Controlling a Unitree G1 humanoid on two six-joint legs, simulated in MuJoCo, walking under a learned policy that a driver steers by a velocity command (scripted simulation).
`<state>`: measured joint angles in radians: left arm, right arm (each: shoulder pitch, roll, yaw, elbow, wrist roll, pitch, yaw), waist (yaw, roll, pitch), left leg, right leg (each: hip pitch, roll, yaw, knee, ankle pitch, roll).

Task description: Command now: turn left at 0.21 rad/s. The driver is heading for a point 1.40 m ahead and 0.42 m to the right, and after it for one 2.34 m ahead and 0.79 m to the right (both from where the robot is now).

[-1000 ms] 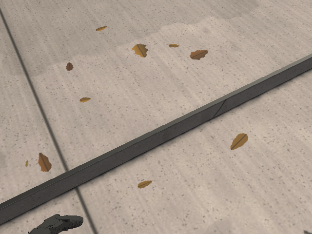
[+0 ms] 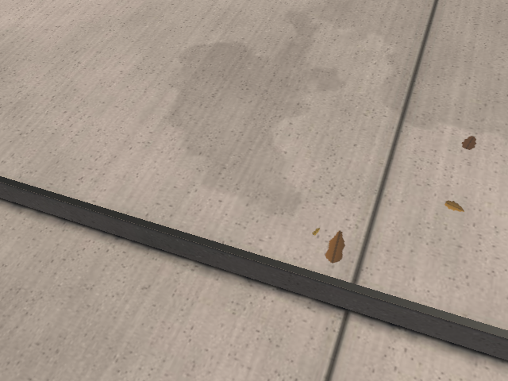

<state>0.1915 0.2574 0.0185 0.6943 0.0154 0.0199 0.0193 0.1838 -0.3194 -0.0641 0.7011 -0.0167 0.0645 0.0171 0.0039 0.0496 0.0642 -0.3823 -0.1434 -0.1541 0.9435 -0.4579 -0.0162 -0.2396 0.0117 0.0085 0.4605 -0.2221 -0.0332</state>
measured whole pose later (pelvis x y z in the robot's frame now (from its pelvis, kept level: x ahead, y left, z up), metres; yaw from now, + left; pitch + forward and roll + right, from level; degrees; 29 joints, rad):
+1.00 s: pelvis +0.21 -0.04 +0.00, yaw +1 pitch +2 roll +0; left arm 0.51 0.20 0.03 1.01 0.01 -0.11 -0.02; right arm 0.07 -0.27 -0.02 0.85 -0.04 -0.04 0.07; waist 0.06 0.04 -0.03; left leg -0.72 0.10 0.02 0.97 -0.03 0.04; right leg 0.07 0.06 -0.06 0.17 -0.27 -0.06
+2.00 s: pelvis +1.14 -0.07 +0.09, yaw -30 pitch +5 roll +0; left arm 0.45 0.34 0.09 0.85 0.00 -0.09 0.00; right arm -0.05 -0.23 0.05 0.49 -0.02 -0.08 0.01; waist 0.11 0.01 -0.01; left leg -0.67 0.05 -0.06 0.57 -0.04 0.00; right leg 0.07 0.17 0.27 0.40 -0.42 -0.17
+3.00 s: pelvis +1.71 -0.41 +0.10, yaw -46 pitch +1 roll -2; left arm 0.16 0.26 0.04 0.71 0.03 0.02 0.03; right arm 0.29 -0.27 -0.06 0.68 -0.01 0.03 0.01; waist -0.02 -0.01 0.06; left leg -0.41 -0.07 -0.01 0.58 -0.18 0.09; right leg -0.45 0.06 -0.01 1.14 -0.50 0.00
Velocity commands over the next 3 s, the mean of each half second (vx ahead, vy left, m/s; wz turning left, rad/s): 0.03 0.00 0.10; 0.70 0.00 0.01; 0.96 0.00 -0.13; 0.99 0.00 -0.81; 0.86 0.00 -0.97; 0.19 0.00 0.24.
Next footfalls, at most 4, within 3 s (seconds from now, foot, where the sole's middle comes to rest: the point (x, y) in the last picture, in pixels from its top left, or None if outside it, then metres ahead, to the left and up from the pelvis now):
0.16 left None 0.01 0.11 -0.78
0.72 right None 0.14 -0.12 -0.78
1.20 left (266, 343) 0.56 0.06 -0.78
1.64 right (301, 205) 0.93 -0.06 -0.67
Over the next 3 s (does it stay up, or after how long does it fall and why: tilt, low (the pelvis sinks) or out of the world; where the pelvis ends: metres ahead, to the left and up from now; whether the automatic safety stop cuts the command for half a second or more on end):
stays up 1.71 -0.41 0.10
